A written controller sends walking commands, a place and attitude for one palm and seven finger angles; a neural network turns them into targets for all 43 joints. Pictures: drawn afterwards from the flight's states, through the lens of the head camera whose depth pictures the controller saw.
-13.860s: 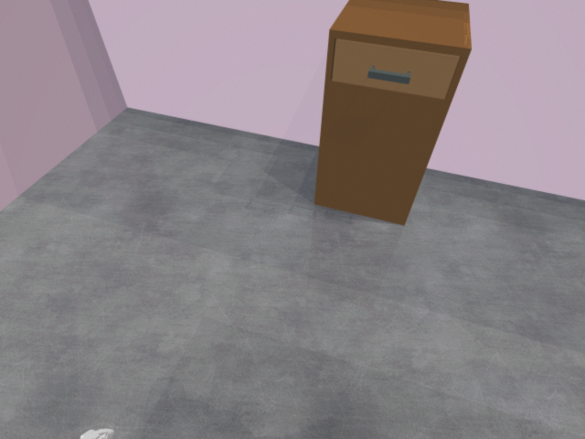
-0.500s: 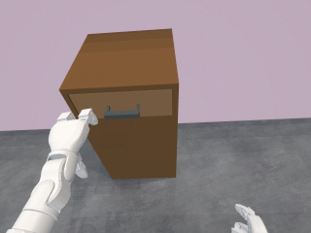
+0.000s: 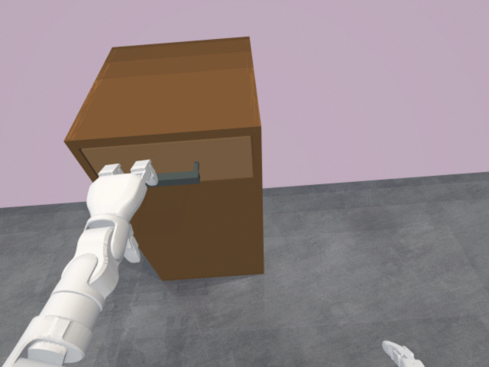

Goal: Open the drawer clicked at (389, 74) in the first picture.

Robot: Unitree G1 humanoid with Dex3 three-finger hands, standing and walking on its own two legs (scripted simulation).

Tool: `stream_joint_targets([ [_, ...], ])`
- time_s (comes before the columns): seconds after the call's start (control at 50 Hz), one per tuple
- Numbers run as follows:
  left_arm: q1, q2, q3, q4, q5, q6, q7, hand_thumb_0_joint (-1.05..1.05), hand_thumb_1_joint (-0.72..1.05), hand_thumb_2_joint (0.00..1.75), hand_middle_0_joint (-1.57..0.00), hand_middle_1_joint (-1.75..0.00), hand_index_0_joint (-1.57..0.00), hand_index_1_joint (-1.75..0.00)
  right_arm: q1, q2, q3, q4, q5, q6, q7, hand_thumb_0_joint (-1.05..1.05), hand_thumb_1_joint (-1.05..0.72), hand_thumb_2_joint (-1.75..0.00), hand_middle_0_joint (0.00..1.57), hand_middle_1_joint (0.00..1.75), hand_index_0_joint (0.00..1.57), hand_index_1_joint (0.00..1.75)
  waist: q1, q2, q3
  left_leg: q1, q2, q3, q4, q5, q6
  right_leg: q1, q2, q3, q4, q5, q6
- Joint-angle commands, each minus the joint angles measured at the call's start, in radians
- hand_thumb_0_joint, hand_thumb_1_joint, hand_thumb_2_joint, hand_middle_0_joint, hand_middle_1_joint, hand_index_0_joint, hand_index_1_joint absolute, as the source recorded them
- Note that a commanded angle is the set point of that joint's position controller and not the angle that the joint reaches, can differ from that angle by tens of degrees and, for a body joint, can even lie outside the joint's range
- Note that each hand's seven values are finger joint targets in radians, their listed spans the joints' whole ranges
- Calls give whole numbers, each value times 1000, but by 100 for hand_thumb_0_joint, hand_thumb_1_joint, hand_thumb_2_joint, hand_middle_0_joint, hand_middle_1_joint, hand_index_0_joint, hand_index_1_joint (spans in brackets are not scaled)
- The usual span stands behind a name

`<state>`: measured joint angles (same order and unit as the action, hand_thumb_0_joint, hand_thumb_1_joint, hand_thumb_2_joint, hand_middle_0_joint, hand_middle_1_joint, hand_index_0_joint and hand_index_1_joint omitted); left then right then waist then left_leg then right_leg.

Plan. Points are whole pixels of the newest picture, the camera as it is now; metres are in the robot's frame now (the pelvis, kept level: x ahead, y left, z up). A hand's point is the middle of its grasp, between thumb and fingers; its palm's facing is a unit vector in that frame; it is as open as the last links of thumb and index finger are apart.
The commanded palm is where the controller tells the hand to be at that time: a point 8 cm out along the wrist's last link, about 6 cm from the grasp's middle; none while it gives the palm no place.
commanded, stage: move the hooked fingers above the handle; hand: left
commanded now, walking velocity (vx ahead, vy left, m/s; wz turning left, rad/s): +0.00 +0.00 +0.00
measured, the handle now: (171, 173) +0.54 +0.23 -0.05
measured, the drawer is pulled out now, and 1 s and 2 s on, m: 0.00 0.00 0.00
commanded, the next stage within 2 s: lower the fingers behind the handle in 1.80 s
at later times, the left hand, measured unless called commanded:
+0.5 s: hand (155, 192) +0.42 +0.22 +0.03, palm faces -0.03 -0.03 -1.00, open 13.8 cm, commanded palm +0.41 +0.22 +0.09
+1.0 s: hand (167, 175) +0.48 +0.22 +0.00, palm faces -0.05 -0.02 -1.00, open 13.8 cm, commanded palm +0.47 +0.21 +0.06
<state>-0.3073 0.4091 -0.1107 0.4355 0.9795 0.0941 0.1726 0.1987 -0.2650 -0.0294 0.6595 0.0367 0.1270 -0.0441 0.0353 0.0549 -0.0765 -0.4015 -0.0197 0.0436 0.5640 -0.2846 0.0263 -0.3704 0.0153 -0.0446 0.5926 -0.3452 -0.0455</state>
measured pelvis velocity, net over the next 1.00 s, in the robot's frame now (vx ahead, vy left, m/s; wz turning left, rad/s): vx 0.00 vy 0.02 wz -0.03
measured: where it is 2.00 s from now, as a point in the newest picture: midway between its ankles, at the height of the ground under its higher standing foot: outside the picture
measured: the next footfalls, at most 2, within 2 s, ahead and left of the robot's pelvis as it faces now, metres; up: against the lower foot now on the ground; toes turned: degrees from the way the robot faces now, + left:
none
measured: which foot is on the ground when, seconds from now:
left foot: down 0.00-1.00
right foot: down 0.00-1.00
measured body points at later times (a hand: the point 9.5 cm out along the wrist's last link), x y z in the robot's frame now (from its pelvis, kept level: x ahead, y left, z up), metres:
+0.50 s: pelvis +0.00 +0.00 -0.01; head +0.05 -0.02 +0.44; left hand +0.41 +0.21 +0.08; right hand +0.10 -0.26 -0.14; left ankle +0.00 +0.11 -0.73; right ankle -0.03 -0.09 -0.73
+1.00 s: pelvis +0.00 +0.02 -0.02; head +0.09 +0.01 +0.42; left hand +0.48 +0.21 +0.06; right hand -0.01 -0.26 -0.15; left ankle +0.00 +0.11 -0.73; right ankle -0.03 -0.09 -0.73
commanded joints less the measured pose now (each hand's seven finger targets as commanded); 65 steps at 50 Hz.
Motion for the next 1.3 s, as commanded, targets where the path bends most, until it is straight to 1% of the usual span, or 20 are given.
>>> stream_joint_targets([
  [0.0,-414,235,127,-185,19,-33,71,0,-50,30,-30,-120,-30,-120,-48,-107,-49,-118,-7,-48,-3,0,-90,-90,20,30,20,30,-14,-45,-310,140,-29,-20,5,331,27,98,5,66,-50,420,10],
  [0.04,-442,203,99,-164,22,-34,90,0,-50,30,-30,-120,-30,-120,-39,-104,-52,-113,-5,-48,-1,0,-90,-90,20,30,20,30,-23,-33,-319,135,-31,-21,14,334,27,86,7,64,-43,419,10],
  [0.1,-424,226,132,-96,25,-21,113,0,-50,30,-30,-120,-30,-120,-21,-107,-58,-100,-5,-47,3,0,-90,-90,20,30,20,30,-16,-48,-336,118,-30,-17,21,353,26,98,8,62,-32,452,10],
  [0.2,-494,205,98,19,30,8,110,0,-50,30,-30,-120,-30,-120,-3,-112,-58,-94,-1,-40,4,0,-90,-90,20,30,20,30,-36,-75,-323,84,-33,-10,25,325,29,86,7,59,-33,448,15],
  [0.22,-524,232,119,27,35,3,107,0,-50,30,-30,-120,-30,-120,7,-118,-60,-89,-3,-38,3,0,-90,-90,20,30,20,30,-40,-89,-343,81,-30,-12,28,334,29,98,8,61,-31,458,14],
  [0.26,-532,179,76,44,35,-6,100,0,-50,30,-30,-120,-30,-120,18,-111,-65,-91,-3,-35,5,0,-90,-90,20,30,20,30,-48,-63,-348,100,-30,-10,39,356,30,72,9,58,-25,472,13],
  [0.36,-611,177,74,132,51,-36,115,0,-50,30,-30,-120,-30,-120,54,-112,-67,-81,-5,-30,8,0,-90,-90,20,30,20,30,-70,-80,-318,74,-25,-17,51,328,30,14,14,51,-18,424,13],
  [0.44,-704,214,101,174,68,-46,158,0,-50,30,-30,-120,-30,-120,88,-112,-69,-70,-10,-31,12,0,-90,-90,20,30,20,30,-76,-47,-371,60,-25,-19,63,320,31,3,15,55,-4,405,11],
  [0.52,-775,248,124,273,73,-28,183,0,-50,30,-30,-120,-30,-120,117,-120,-71,-52,-13,-32,14,0,-90,-90,20,30,20,30,-100,-81,-374,21,-22,-20,74,305,31,-10,17,54,0,396,14],
  [0.56,-796,235,109,294,73,-25,187,0,-50,30,-30,-120,-30,-120,134,-120,-75,-48,-13,-34,16,0,-90,-90,20,30,20,30,-105,-32,-408,37,-21,-15,84,317,30,-24,19,54,8,408,14],
  [0.64,-822,161,56,363,64,-27,178,0,-50,30,-30,-120,-30,-120,172,-122,-81,-36,-17,-37,25,0,-90,-90,20,30,20,30,-131,-39,-402,39,-17,-23,98,333,31,-65,27,47,12,404,14],
  [0.74,-871,240,111,399,81,-45,188,0,-50,30,-30,-120,-30,-120,216,-132,-83,-24,-22,-35,26,0,-90,-90,20,30,20,30,-134,-38,-434,-2,-16,-24,119,352,32,-61,29,52,33,433,15],
  [0.82,-926,232,107,452,88,-37,213,0,-50,30,-30,-120,-30,-120,241,-136,-85,-7,-28,-40,31,0,-90,-90,20,30,20,30,-156,-29,-422,-19,-9,-26,132,343,30,-116,37,45,40,396,14],
  [0.86,-944,293,149,460,96,-36,228,0,-50,30,-30,-120,-30,-120,257,-141,-85,-6,-31,-43,32,0,-90,-90,20,30,20,30,-145,-3,-468,-19,-8,-29,137,347,28,-111,39,46,54,394,13],
  [0.94,-985,213,90,501,98,-20,238,0,-50,30,-30,-120,-30,-120,284,-143,-93,12,-37,-48,42,0,-90,-90,20,30,20,30,-180,20,-475,19,5,-41,159,385,21,-189,48,29,64,374,14],
  [1.04,-961,228,113,487,89,-21,233,0,-50,30,-30,-120,-30,-120,303,-149,-93,9,-44,-43,48,0,-90,-90,20,30,20,30,-158,38,-548,69,16,-55,164,465,14,-179,53,24,77,393,11],
  [1.12,-948,223,111,491,93,-14,235,0,-50,30,-30,-120,-30,-120,295,-150,-90,11,-44,-35,48,0,-90,-90,20,30,20,30,-159,-1,-495,35,20,-53,152,441,15,-172,53,22,66,381,11],
  [1.18,-958,183,78,483,92,-9,244,0,-50,30,-30,-120,-30,-120,285,-146,-89,9,-40,-35,49,0,-90,-90,20,30,20,30,-166,26,-449,55,25,-59,138,401,12,-221,56,15,54,320,10],
  [1.22,-985,230,113,489,88,-9,250,0,-50,30,-30,-120,-30,-120,287,-152,-86,16,-42,-35,45,0,-90,-90,20,30,20,30,-172,-15,-452,39,23,-60,136,382,18,-197,53,19,48,319,11],
  [1.28,-974,259,125,487,99,-4,256,0,-50,30,-30,-120,-30,-120,278,-148,-81,7,-39,-34,40,0,-90,-90,20,30,20,30,-160,19,-471,33,15,-52,132,364,17,-183,51,23,51,318,11],
])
